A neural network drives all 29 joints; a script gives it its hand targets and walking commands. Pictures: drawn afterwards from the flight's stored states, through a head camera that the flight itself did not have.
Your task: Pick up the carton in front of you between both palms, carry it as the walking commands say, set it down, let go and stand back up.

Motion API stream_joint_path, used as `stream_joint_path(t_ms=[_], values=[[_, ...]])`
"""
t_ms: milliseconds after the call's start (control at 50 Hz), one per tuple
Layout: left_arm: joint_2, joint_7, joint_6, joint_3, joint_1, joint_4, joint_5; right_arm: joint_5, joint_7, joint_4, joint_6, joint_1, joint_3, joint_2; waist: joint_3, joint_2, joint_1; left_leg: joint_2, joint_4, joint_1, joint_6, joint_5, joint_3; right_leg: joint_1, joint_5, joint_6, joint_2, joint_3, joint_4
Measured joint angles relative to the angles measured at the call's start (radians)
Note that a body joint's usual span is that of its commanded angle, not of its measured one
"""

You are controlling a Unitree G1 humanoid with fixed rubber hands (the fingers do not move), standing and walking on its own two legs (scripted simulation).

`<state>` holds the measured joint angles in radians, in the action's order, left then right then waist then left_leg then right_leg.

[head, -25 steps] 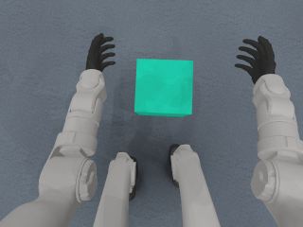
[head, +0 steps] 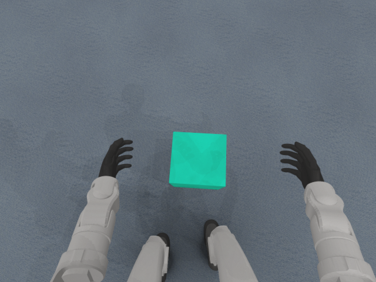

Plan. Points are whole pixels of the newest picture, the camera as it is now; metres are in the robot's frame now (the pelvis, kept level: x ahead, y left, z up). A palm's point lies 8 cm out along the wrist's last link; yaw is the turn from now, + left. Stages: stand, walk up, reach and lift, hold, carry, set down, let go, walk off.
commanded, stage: let go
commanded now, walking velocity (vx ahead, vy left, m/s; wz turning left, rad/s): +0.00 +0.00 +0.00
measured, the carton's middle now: (197, 163) +0.43 -0.04 -0.59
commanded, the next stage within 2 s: stand in 0.88 s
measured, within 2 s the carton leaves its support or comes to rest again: neither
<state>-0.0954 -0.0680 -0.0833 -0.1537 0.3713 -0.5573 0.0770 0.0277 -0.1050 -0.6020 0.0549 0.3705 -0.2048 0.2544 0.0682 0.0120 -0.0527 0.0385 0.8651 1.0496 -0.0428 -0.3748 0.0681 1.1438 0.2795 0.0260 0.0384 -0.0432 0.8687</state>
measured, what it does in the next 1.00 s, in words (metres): rises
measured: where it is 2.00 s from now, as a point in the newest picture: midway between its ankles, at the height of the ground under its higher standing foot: (187, 260)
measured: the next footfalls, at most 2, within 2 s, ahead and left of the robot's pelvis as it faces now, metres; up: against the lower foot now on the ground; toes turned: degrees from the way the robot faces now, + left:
none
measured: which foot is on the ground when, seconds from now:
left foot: down 0.00-1.00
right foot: down 0.00-1.00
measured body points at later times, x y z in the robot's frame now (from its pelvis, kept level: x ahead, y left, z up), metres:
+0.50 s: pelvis +0.04 +0.03 +0.06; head +0.08 +0.04 +0.51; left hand +0.22 +0.26 -0.01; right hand +0.21 -0.20 -0.01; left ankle +0.00 +0.15 -0.68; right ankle +0.05 -0.10 -0.68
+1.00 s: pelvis +0.06 +0.03 +0.06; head +0.06 +0.03 +0.51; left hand +0.20 +0.28 -0.04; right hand +0.20 -0.24 -0.02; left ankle +0.00 +0.15 -0.68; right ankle +0.05 -0.10 -0.68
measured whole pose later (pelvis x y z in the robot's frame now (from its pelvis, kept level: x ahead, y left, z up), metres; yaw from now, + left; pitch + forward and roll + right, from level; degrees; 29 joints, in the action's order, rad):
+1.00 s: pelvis +0.06 +0.03 +0.06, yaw -4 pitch +1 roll -1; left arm -0.24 0.00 0.02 -0.03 -0.30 -0.62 0.03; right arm 0.05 0.02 -0.51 0.02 -0.25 -0.04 0.27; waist 0.02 0.03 0.00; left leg -0.02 0.54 0.16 0.00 -0.39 0.00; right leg 0.26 0.28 -0.01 0.06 -0.09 0.53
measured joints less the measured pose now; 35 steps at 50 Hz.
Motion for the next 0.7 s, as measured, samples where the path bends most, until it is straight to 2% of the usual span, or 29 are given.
stream_joint_path(t_ms=[240,400,540,700], values=[[-0.046,0.069,0.087,0.055,-0.323,0.011,-0.031,-0.029,0.035,0.084,-0.071,-0.374,0.101,-0.05,-0.018,-0.013,0.022,-0.019,-0.228,-0.423,0.019,0.035,0.005,-0.431,-0.032,-0.007,0.005,0.0,-0.234],[-0.086,0.099,0.087,0.089,-0.532,0.074,-0.051,-0.039,0.044,0.146,-0.06,-0.577,0.147,-0.054,-0.069,-0.012,0.04,-0.02,-0.384,-0.74,0.042,0.071,0.005,-0.762,-0.072,-0.025,-0.005,-0.003,-0.413],[-0.114,0.123,0.022,0.109,-0.602,0.113,-0.067,-0.024,0.03,0.164,0.01,-0.609,0.159,-0.043,-0.112,0.004,0.054,-0.01,-0.419,-0.91,0.063,0.066,-0.006,-0.934,-0.069,-0.042,-0.018,-0.012,-0.453],[-0.106,0.131,-0.039,0.117,-0.589,0.131,-0.071,-0.002,0.025,0.178,0.075,-0.584,0.156,-0.041,-0.162,0.019,0.052,-0.005,-0.413,-0.99,0.072,0.052,-0.016,-1.009,-0.05,-0.049,-0.024,-0.016,-0.438]])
